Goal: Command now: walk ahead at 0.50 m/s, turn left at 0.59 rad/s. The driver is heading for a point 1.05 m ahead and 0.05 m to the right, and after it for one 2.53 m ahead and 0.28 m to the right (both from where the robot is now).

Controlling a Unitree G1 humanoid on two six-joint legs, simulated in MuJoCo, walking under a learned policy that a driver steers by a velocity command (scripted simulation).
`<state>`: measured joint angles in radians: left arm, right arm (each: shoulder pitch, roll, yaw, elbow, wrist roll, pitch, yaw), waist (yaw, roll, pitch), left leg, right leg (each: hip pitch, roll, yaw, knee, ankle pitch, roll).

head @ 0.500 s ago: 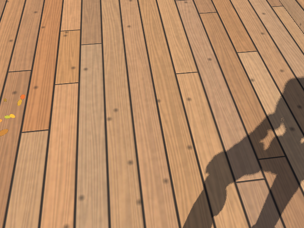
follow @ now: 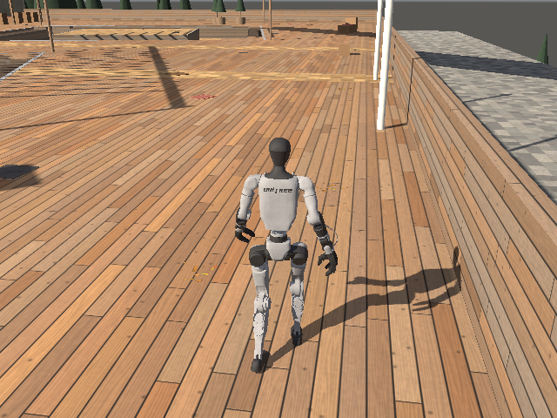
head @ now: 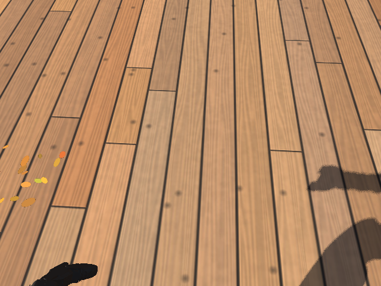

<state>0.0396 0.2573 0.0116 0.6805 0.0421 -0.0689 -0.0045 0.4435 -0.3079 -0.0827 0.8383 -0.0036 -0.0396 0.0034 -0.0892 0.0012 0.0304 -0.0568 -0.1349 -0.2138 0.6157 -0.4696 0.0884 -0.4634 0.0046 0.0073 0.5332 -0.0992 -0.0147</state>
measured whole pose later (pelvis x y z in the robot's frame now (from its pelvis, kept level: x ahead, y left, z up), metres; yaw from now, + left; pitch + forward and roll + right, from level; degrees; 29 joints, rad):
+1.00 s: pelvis +0.51 +0.08 +0.00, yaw +8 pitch +1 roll +2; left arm 0.09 0.24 0.03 0.79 0.04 -0.05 -0.04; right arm 0.41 -0.24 -0.03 0.97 -0.02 -0.07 -0.01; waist -0.05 -0.02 0.05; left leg 0.11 -0.05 0.11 0.34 -0.43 0.04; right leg -0.48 0.00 -0.08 0.53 -0.05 -0.10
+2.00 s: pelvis +0.62 +0.12 +0.02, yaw -26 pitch +0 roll +0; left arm 0.15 0.29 0.06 0.75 0.00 0.09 -0.05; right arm 0.21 -0.28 -0.05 0.76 -0.03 0.02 -0.01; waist -0.02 0.00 0.09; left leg -0.21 0.07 0.16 0.50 -0.28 0.01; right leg -0.31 0.01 -0.03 0.72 -0.43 0.02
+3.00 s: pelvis +0.86 -0.03 +0.02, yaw -37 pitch +2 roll +1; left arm 0.06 0.26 0.01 0.80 0.04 -0.03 -0.05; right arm 0.47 -0.20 -0.02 0.95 -0.01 -0.08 0.01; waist -0.06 -0.05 0.04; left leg 0.08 -0.08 0.00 0.17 -0.28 0.08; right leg -0.64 -0.06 -0.03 0.70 -0.05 -0.01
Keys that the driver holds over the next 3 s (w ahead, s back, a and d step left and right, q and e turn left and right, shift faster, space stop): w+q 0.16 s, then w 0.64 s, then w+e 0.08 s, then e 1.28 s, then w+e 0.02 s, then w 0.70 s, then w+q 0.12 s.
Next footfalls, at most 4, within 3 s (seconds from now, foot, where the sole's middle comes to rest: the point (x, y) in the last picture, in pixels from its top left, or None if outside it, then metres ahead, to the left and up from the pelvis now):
0.48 left None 0.36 0.15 -0.76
1.00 right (177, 223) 0.69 0.03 -0.76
1.56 left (127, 226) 0.70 0.21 -0.76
2.04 right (182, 247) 0.60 0.01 -0.76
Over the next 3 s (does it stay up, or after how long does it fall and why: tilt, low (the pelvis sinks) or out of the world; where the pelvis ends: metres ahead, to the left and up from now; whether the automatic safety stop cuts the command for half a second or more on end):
stays up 0.86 -0.03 0.02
